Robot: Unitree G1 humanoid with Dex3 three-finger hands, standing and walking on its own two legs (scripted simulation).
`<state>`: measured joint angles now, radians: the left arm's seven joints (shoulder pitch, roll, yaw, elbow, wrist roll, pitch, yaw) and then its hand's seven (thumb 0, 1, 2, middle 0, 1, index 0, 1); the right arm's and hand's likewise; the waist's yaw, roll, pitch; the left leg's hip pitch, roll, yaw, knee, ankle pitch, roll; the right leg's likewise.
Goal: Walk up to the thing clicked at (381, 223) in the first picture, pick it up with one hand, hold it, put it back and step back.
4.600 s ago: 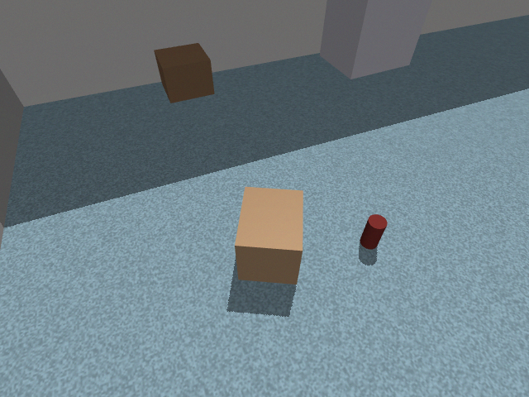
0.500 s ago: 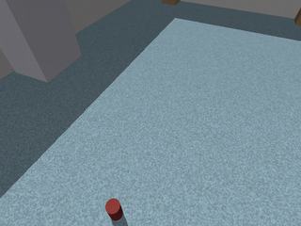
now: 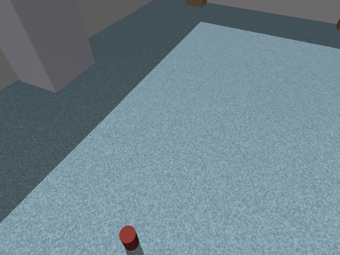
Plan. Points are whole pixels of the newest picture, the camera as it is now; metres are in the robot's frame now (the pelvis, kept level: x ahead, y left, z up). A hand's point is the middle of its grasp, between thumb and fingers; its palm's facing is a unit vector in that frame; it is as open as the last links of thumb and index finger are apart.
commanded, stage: stand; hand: left
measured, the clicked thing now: (129, 238) +0.35 +0.21 -0.70
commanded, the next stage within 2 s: go down in 1.96 s
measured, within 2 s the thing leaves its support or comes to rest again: neither
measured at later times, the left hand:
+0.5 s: hand out of the picture +0.07 +0.25 -0.16, palm faces -0.02 -0.94 -0.34, open 7.4 cm
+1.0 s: hand out of the picture +0.08 +0.25 -0.16, palm faces -0.01 -0.94 -0.34, open 7.4 cm
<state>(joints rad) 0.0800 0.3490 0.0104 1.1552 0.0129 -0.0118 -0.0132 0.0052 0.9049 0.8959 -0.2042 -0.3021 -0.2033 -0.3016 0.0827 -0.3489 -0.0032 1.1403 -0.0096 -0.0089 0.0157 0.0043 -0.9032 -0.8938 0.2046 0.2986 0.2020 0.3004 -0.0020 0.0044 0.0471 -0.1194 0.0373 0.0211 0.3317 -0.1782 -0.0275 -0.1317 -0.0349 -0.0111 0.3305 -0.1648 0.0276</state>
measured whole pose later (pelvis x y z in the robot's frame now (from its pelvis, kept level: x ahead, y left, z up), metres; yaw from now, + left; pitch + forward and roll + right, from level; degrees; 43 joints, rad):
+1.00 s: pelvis +0.00 +0.00 +0.00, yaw +0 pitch -2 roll +0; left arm 0.11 0.35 0.00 1.13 0.01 -0.01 -0.01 0.01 0.90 0.90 -0.20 -0.30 -0.20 -0.30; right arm 0.11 -0.35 0.00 1.13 -0.01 0.00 0.01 0.00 -0.90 -0.89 0.20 0.30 0.20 0.30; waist 0.00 0.01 0.05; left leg -0.11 0.04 0.01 0.33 -0.18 -0.03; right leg -0.12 -0.03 -0.02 0.33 -0.17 0.02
